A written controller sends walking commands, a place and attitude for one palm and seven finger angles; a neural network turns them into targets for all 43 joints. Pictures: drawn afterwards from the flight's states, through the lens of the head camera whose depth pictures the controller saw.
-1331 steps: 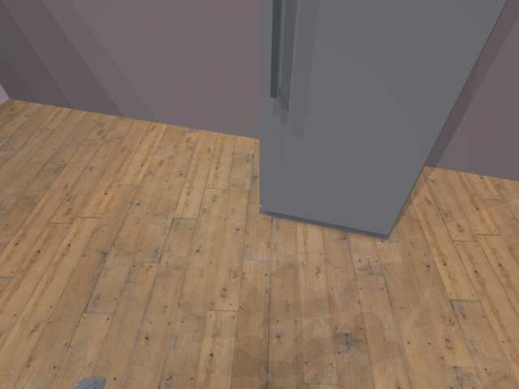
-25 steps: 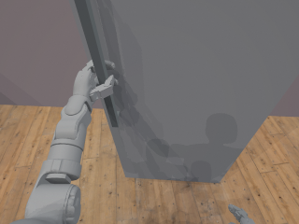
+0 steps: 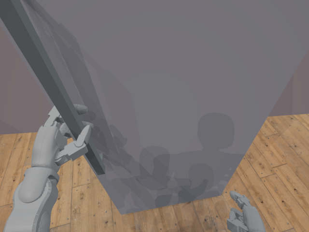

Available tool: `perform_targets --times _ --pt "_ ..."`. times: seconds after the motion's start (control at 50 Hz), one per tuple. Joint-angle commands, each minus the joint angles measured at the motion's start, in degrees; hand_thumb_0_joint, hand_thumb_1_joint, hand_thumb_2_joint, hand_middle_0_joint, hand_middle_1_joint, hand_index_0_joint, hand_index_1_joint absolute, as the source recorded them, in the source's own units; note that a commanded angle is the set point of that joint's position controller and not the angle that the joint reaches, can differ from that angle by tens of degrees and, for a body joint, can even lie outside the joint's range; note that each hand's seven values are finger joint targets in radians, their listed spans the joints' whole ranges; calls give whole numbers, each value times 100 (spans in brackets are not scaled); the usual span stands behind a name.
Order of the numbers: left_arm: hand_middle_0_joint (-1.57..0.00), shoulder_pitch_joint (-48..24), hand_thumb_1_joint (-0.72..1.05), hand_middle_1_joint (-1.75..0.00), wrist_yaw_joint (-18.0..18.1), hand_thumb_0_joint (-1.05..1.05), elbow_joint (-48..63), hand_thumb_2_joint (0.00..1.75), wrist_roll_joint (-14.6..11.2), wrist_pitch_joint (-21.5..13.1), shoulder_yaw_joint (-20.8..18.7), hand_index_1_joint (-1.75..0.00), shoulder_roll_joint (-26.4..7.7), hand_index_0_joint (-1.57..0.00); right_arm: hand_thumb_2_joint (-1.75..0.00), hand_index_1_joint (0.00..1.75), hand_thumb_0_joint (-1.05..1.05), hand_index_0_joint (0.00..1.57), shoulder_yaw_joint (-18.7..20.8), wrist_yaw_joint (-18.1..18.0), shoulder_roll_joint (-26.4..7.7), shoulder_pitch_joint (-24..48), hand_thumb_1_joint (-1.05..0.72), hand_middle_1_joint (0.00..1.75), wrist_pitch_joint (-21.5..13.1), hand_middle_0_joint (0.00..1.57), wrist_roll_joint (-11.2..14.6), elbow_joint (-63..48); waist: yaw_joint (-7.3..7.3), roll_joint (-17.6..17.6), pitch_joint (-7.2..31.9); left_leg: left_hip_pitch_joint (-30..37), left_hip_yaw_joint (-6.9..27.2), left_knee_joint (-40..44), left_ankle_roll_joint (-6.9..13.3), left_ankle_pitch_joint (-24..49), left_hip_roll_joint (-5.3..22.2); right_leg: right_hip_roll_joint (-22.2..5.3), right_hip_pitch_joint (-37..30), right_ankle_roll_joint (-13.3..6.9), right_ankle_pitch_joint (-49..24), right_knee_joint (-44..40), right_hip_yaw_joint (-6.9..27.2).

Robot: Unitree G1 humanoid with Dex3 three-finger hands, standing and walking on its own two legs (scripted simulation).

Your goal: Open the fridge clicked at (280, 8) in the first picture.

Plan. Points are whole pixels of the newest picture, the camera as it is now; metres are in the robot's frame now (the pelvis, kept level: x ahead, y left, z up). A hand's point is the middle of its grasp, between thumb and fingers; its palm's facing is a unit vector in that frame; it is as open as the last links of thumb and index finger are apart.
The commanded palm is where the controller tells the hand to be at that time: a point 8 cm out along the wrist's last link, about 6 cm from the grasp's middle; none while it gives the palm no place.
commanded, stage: walk backward, drawing the door open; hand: left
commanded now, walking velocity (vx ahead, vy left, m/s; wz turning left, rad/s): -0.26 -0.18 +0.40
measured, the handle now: (74, 113) +0.32 +0.19 +0.19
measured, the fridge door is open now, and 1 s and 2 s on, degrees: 7 31 77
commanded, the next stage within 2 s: stop walking and hold the door back in 1.96 s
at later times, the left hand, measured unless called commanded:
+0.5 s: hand (88, 158) +0.23 +0.15 +0.15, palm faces +0.43 -0.84 -0.32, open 6.8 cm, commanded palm +0.18 +0.18 +0.16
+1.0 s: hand out of the picture +0.09 +0.04 +0.15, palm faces +0.76 -0.56 -0.32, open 6.7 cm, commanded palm +0.04 +0.05 +0.16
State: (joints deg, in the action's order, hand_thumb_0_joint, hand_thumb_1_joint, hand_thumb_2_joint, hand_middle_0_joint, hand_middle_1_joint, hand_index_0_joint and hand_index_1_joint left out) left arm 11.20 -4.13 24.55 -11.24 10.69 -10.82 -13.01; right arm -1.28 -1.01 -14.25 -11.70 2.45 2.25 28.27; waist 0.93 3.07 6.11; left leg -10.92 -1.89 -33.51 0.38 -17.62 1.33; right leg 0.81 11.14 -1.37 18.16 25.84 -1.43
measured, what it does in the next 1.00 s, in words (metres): steps to the right, turning left: right foot, then left foot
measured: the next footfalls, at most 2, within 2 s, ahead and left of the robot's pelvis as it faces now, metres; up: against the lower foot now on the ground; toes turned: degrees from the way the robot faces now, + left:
right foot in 0.40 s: +0.21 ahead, -0.03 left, +0.00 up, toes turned +10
left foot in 0.64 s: +0.04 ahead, +0.03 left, +0.00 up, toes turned +20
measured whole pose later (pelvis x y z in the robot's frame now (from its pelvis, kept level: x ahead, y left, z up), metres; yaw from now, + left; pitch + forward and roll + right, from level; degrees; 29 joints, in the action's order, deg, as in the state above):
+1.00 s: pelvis +0.00 -0.27 -0.01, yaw +31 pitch +0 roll +0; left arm 21.4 8.5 30.2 -2.3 -6.3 -15.8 -16.6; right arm 2.1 -4.5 -11.2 -10.8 -6.6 -0.8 38.1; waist 0.4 0.7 -5.0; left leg -29.2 1.5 -56.0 -1.8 -27.1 1.5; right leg -1.2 14.5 -1.1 19.1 33.5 -5.5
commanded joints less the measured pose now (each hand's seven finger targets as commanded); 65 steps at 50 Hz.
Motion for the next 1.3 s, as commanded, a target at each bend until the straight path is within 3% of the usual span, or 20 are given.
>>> perform_targets --times 0.0,0.06,0.12,0.22,0.32,0.4,0.5,0.54,0.58,0.6,0.62,0.68,0.8,0.86,0.9,1.02,1.06,1.1,1.22,1.28 --pt "-45 -318 90 -140 710 0 432 90 688 -1318 -239 -140 -807 -45 -90 30 0 20 138 -350 -376 757 -90 30 -340 20 -188 -780 278 -1390 526 -2454 424 -1210 151 29 -395 -1367 -2430 -354 -6896 623 561" --pt "-45 -785 90 -140 748 0 1352 90 709 -1586 37 -140 -789 -45 -90 30 0 20 88 -446 -400 666 -90 30 -287 20 -266 -694 7 -340 532 -1169 309 674 153 1353 -129 -1049 -1520 -173 -5656 1086 55" --pt "-45 -699 90 -140 924 0 1904 90 831 -1741 450 -140 -474 -45 -90 30 0 20 346 -213 -570 375 -90 30 -165 20 -401 -718 -279 1669 1437 3208 1819 568 765 9522 1215 396 2090 251 1120 3674 -126" --pt "-45 -296 90 -140 998 0 1932 90 979 -1599 654 -140 -280 -45 -90 30 0 20 295 -127 -219 479 -90 30 -286 20 -315 -714 -329 25 531 3180 1638 275 606 7386 1033 194 3112 196 736 2133 -174" --pt "-45 -241 90 -140 1007 0 2078 90 918 -1640 402 -140 -620 -45 -90 30 0 20 97 -266 -70 846 -90 30 -557 20 -309 -734 -161 852 448 730 1311 599 396 5604 1062 -57 292 97 -1174 717 70" --pt "-45 89 90 -140 994 0 1931 90 988 -1672 -59 -140 -927 -45 -90 30 0 20 107 -359 -2 846 -90 30 -622 20 -339 -806 -20 -1390 487 -1017 603 -1701 90 -598 -428 -1466 -836 -235 -3418 -238 1564" --pt "-45 276 90 -140 911 0 1603 90 1097 -2038 -120 -140 -679 -45 -90 30 0 20 225 -275 -51 513 -90 30 -506 20 -248 -373 -214 -1930 498 -306 -20 -3010 -50 -985 -596 -1087 800 1823 465 -2026 586" --pt "-45 96 90 -140 941 0 1945 90 1109 -2045 -30 -140 -646 -45 -90 30 0 20 241 -320 -46 535 -90 30 -500 20 -214 -311 -347 -2107 663 678 -1122 -1383 -54 -1485 -818 -405 743 1707 -181 -2306 -581" --pt "-45 226 90 -140 992 0 2218 90 1014 -2118 115 -140 -552 -45 -90 30 0 20 202 -362 -116 584 -90 30 -595 20 -244 -361 -540 -457 331 714 -763 1234 232 -831 -276 -141 597 1170 -400 -432 -932" --pt "-45 586 90 -140 1022 0 2182 90 956 -2184 164 -140 -456 -45 -90 30 0 20 162 -352 -282 734 -90 30 -688 20 -351 -585 -530 2409 -102 -596 1258 2900 777 -713 1175 401 544 1077 -45 2945 -668" --pt "-45 874 90 -140 1236 0 2084 90 1166 -2169 -154 -140 -868 -45 -90 30 0 20 98 -314 -24 888 -90 30 -724 20 -552 -894 -234 2482 -179 -2512 3633 2375 1341 -400 2724 -320 354 289 1057 5001 1103" --pt "-45 559 90 -140 1207 0 2353 90 1114 -2170 -318 -140 -817 -45 -90 30 0 20 544 -266 -207 827 -90 30 -691 20 -298 -593 1 391 -270 -1546 2487 1587 1212 666 2124 -83 1114 310 992 4467 1192" --pt "-45 456 90 -140 1339 0 2346 90 1081 -2311 -507 -140 -928 -45 -90 30 0 20 529 -275 -403 485 -90 30 -1324 20 -340 -69 -127 1399 -241 -591 1732 1069 390 897 751 272 179 541 354 -284 -343" --pt "-45 505 90 -140 1317 0 2557 90 1046 -2407 -1180 -140 -1725 -45 -90 30 0 20 468 -262 -4 460 -90 30 -1287 20 -263 32 -227 -740 266 -1032 108 -1278 -285 -422 -379 -1200 -267 -79 -3089 -606 269" --pt "-45 468 90 -140 1334 0 2345 90 1023 -2386 -1399 -140 -1747 -45 -90 30 0 20 625 -412 -155 755 -90 30 -1352 20 -234 -54 90 -1625 625 -1739 314 -3263 -116 -1551 -236 -2026 -258 -661 -4479 -57 956" --pt "-45 502 90 -140 1177 0 2304 90 870 -2333 -1146 -140 -1392 -45 -90 30 0 20 351 -641 13 314 -90 30 -1299 20 -456 -81 -294 -434 617 86 -414 796 -182 828 -165 -967 -92 -84 -3973 1908 -680" --pt "-45 381 90 -140 1147 0 2341 90 913 -2427 -906 -140 -1350 -45 -90 30 0 20 542 -604 -408 188 -90 30 -1420 20 -470 -54 -176 1385 851 2540 3630 1410 872 5984 2723 -47 2843 521 1763 4270 -63" --pt "-45 -5 90 -140 1105 0 2273 90 1115 -2506 -1069 -140 -1484 -45 -90 30 0 20 496 -428 -350 363 -90 30 -1461 20 -510 57 -204 189 560 2283 3390 1278 1258 5499 2744 -111 3308 434 1340 4655 568" --pt "-45 -290 90 -140 1163 0 2023 90 1013 -2248 -1119 -140 -1364 -45 -90 30 0 20 477 -357 -314 586 -90 30 -1499 20 -310 125 -94 1597 -96 -852 1187 2003 438 -168 1096 -32 849 536 3 3130 79" --pt "-45 -384 90 -140 1230 0 1919 90 965 -2181 -1279 -140 -1524 -45 -90 30 0 20 470 -355 -371 665 -90 30 -1446 20 -277 -49 -103 2306 -320 -1849 1492 2592 478 -1881 1084 249 50 548 521 2735 -326"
